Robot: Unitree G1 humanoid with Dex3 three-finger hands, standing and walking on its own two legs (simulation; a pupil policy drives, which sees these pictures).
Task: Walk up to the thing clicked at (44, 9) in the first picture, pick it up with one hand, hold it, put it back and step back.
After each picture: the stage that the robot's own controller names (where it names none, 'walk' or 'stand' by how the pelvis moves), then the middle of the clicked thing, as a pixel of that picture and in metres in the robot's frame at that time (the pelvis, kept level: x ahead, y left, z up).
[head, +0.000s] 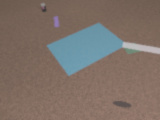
stand; (43, 7) +2.21 +0.65 -0.72
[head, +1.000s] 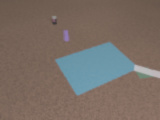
walk; (54, 20) +2.12 +0.36 -0.70
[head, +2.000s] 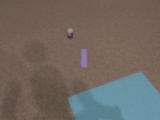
walk; (70, 33) +1.50 +0.15 -0.71
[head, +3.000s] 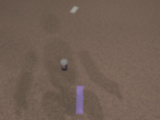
walk; (64, 65) +1.02 +0.20 -0.72
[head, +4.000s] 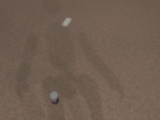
walk; (54, 98) +0.65 +0.23 -0.71
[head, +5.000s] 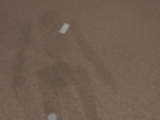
stand; out of the picture +0.45 +0.20 -0.72
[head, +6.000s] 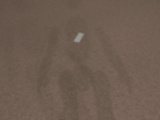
stand; out of the picture +0.40 +0.24 -0.72
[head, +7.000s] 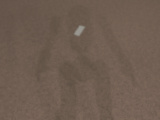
stand; out of the picture +0.36 +0.23 -0.71
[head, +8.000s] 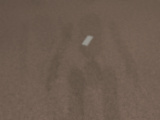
stand; out of the picture +0.35 +0.24 -0.72
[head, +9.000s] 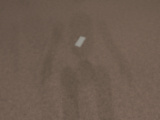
stand; out of the picture +0.32 +0.24 -0.72
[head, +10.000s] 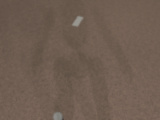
walk; (58, 118) +0.40 +0.21 -0.70
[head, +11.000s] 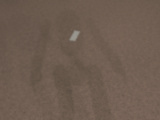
stand; out of the picture +0.33 +0.22 -0.71
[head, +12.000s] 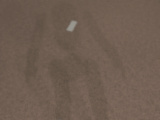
stand; out of the picture +0.36 +0.22 -0.70
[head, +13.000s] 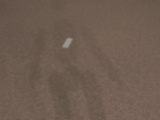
stand; out of the picture +0.34 +0.25 -0.72
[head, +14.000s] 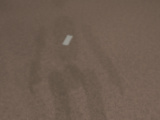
stand; out of the picture +0.36 +0.25 -0.73
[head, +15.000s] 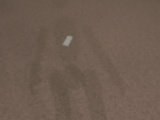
stand; out of the picture +0.35 +0.26 -0.73
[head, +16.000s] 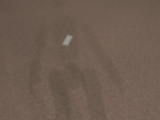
stand; out of the picture +0.34 +0.26 -0.73
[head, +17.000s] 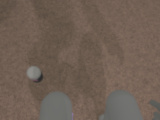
go down; (35, 74) +0.42 +0.25 -0.41
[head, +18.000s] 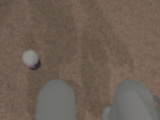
go down; (32, 60) +0.44 +0.26 -0.31
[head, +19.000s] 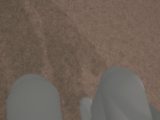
close in; out of the picture +0.42 +0.29 -0.23
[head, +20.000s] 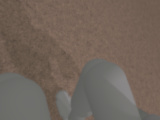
close; out of the picture +0.41 +0.31 -0.22
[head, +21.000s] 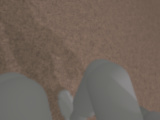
lift; out of the picture +0.41 +0.31 -0.22
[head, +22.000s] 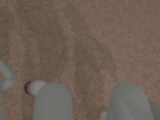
lift; (35, 88) +0.35 +0.22 -0.29
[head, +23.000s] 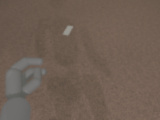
close; out of the picture +0.32 +0.22 -0.64
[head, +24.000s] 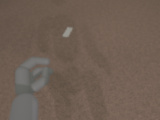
go down; out of the picture +0.31 +0.23 -0.68
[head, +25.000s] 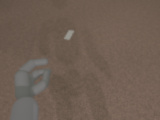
stand; out of the picture +0.30 +0.23 -0.68
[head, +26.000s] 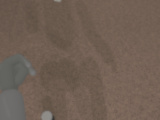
crouch; (48, 117) +0.32 +0.23 -0.58
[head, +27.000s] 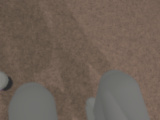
lower; (1, 81) +0.36 +0.26 -0.28
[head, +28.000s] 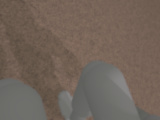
lower; out of the picture +0.34 +0.28 -0.24
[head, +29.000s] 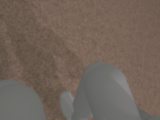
lower; out of the picture +0.33 +0.29 -0.24
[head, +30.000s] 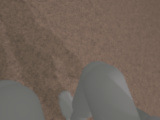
lower; out of the picture +0.34 +0.29 -0.24
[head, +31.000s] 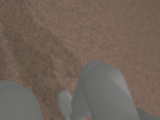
lower; out of the picture +0.34 +0.29 -0.24
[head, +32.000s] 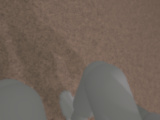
open; out of the picture +0.34 +0.29 -0.24
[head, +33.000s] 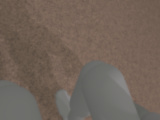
withdraw; out of the picture +0.34 +0.29 -0.24
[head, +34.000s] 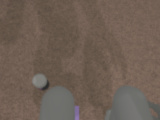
walk; (41, 82) +0.37 +0.24 -0.37
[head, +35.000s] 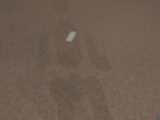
stand; out of the picture +0.30 +0.22 -0.66
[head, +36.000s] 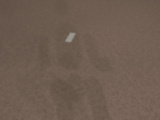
stand; out of the picture +0.31 +0.23 -0.66
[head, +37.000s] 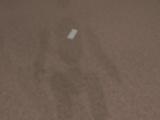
stand; out of the picture +0.31 +0.23 -0.68
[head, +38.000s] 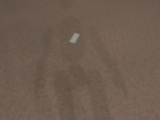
walk; out of the picture +0.31 +0.23 -0.72
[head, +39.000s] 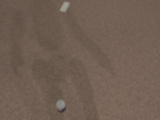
walk; (61, 106) +0.45 +0.17 -0.70
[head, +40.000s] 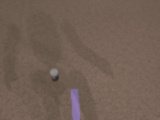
walk; (54, 75) +0.72 +0.25 -0.70
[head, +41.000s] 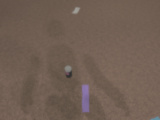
stand; (68, 71) +0.95 +0.21 -0.71
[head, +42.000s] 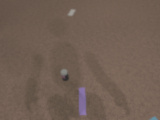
stand; (64, 75) +0.93 +0.25 -0.72
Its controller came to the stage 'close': yes
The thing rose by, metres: 0.01
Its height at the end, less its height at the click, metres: +0.00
